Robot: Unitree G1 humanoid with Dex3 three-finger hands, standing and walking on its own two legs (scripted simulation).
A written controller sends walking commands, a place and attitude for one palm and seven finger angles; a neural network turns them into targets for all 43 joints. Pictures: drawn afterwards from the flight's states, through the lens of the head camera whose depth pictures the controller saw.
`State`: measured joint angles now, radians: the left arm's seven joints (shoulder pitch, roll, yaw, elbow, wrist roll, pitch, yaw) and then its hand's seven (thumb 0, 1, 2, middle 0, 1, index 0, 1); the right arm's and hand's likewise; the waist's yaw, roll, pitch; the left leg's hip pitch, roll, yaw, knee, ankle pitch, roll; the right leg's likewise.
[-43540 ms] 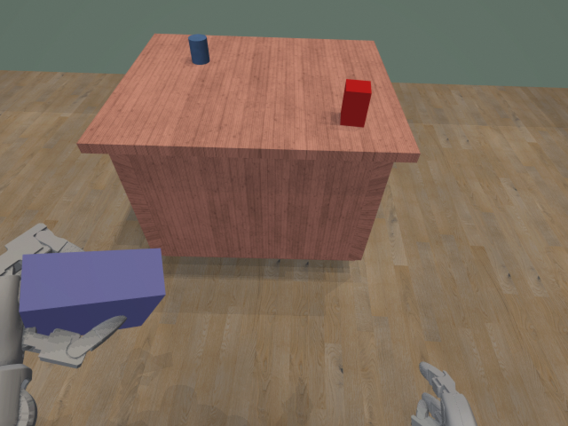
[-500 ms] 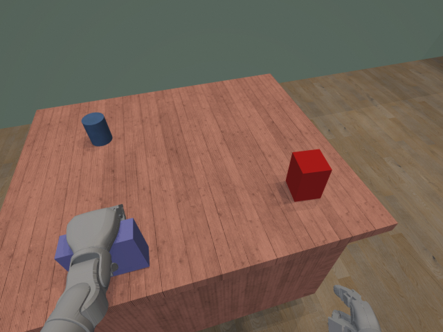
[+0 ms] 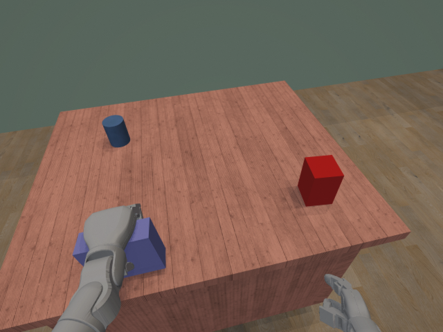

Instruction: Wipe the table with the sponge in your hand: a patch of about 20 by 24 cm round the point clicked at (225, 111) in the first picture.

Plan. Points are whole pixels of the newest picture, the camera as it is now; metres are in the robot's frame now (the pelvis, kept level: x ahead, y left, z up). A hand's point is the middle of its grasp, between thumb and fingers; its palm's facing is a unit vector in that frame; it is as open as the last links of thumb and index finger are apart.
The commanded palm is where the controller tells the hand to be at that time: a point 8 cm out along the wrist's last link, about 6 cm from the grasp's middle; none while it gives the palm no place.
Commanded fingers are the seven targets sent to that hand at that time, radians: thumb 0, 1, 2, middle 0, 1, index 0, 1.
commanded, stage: lift the sponge slowly off the table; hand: left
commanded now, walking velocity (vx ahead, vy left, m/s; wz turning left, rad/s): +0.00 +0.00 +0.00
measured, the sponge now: (127, 256) +0.26 +0.25 -0.03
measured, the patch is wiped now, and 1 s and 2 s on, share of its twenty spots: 1.00 1.00 1.00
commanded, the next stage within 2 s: bring the sponge back beside the body in 1.22 s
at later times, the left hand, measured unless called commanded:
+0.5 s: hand (121, 228) +0.27 +0.24 +0.04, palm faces -0.03 -0.13 -0.99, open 9.3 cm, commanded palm +0.25 +0.24 +0.11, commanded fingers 0.00 0.10 1.30 -1.20 -1.60 -1.20 -1.60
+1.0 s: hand (114, 216) +0.28 +0.25 +0.07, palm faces +0.00 -0.13 -0.99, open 9.3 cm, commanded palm +0.25 +0.24 +0.14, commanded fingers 0.00 0.10 1.30 -1.20 -1.60 -1.20 -1.60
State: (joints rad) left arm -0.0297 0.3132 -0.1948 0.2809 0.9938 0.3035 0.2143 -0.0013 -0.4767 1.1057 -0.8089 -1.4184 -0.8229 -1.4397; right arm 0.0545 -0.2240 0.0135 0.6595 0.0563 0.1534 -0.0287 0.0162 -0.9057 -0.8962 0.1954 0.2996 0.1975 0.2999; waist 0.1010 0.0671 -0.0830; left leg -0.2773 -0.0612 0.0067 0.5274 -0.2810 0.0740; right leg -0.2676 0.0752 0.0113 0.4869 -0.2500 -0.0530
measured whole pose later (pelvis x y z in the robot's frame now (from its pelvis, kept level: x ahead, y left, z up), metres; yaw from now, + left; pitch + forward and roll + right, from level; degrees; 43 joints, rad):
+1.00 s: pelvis +0.01 -0.01 +0.01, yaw +0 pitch -2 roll -1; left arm -0.05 0.41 -0.16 0.07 0.94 0.38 0.03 0.00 -0.48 1.10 -0.81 -1.41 -0.83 -1.43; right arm 0.00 -0.26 0.05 0.67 0.06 0.15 -0.04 0.02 -0.91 -0.90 0.20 0.30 0.20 0.30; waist 0.11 0.08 -0.03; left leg -0.13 -0.05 0.00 0.39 -0.23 0.06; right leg -0.12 0.08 0.02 0.35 -0.20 -0.07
